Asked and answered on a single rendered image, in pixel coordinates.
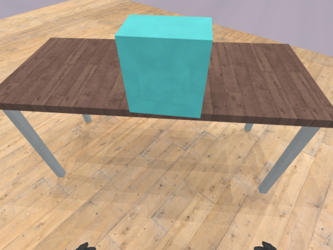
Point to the carton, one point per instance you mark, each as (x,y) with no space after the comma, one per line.
(164,62)

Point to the table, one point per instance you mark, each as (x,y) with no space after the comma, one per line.
(251,83)

